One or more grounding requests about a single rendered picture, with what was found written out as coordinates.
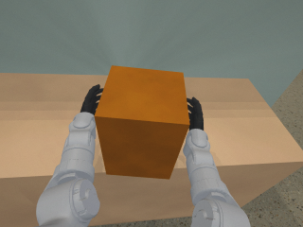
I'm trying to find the pedestal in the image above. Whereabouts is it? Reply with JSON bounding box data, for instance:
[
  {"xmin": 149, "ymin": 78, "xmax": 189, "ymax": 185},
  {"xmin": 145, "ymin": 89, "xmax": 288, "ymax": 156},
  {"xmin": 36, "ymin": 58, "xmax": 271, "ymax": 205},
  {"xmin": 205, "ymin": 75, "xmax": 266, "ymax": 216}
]
[{"xmin": 0, "ymin": 73, "xmax": 303, "ymax": 227}]

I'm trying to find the left robot hand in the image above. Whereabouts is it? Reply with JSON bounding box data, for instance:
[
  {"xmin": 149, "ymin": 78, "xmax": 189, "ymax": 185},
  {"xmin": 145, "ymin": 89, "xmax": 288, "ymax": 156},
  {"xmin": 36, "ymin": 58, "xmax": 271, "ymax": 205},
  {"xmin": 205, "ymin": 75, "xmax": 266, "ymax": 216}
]
[{"xmin": 80, "ymin": 84, "xmax": 103, "ymax": 115}]

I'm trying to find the robot right forearm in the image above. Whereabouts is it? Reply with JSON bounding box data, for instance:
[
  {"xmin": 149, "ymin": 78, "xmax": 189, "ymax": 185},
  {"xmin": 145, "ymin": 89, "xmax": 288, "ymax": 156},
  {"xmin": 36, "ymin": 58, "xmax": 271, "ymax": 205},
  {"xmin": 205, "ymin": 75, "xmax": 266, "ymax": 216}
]
[{"xmin": 183, "ymin": 129, "xmax": 240, "ymax": 207}]

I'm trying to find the right robot upper arm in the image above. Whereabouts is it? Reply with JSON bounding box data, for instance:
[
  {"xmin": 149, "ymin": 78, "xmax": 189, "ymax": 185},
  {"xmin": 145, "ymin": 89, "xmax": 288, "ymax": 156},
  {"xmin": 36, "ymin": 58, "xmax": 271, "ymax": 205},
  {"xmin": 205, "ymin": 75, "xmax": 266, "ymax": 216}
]
[{"xmin": 190, "ymin": 197, "xmax": 251, "ymax": 227}]

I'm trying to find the right robot hand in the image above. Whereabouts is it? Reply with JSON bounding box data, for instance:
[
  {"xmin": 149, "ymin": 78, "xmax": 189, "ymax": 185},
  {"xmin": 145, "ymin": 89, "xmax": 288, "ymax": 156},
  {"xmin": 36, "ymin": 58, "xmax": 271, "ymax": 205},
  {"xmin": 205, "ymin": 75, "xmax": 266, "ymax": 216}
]
[{"xmin": 187, "ymin": 97, "xmax": 204, "ymax": 131}]

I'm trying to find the robot left forearm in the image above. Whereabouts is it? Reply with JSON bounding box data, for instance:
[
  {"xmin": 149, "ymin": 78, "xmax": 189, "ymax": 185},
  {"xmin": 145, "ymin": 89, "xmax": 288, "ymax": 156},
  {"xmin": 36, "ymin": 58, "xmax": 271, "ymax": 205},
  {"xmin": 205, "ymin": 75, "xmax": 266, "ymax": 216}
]
[{"xmin": 36, "ymin": 112, "xmax": 97, "ymax": 221}]

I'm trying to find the left robot upper arm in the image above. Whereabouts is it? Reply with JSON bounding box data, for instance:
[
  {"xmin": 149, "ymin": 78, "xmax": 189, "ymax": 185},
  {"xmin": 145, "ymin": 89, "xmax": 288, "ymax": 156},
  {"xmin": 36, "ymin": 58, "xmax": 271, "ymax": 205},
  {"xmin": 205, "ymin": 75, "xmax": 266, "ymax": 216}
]
[{"xmin": 34, "ymin": 178, "xmax": 100, "ymax": 227}]

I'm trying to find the carton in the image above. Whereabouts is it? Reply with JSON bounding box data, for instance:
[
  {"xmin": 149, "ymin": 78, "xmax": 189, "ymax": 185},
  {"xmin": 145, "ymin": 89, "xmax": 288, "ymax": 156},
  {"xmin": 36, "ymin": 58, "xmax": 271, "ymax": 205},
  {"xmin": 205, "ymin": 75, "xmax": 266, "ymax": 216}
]
[{"xmin": 94, "ymin": 65, "xmax": 190, "ymax": 180}]

